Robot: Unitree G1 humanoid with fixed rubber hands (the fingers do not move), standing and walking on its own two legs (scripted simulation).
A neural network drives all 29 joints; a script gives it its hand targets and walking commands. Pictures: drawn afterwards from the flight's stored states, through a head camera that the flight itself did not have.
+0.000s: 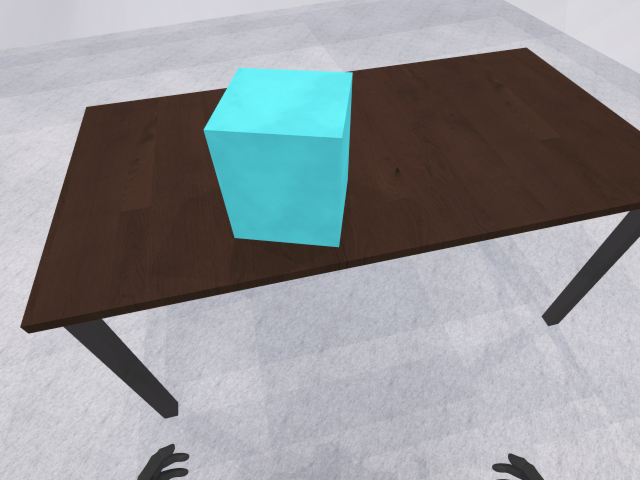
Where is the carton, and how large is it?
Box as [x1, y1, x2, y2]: [204, 68, 352, 246]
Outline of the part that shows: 238,68 204,128 204,133 234,237 338,246 347,181 352,72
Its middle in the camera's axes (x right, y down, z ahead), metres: -0.05 -0.15 +0.73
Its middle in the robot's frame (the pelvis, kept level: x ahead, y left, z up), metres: +0.65 +0.07 +0.02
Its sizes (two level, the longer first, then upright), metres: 0.210 0.200 0.250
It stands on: a table, 0.66 m high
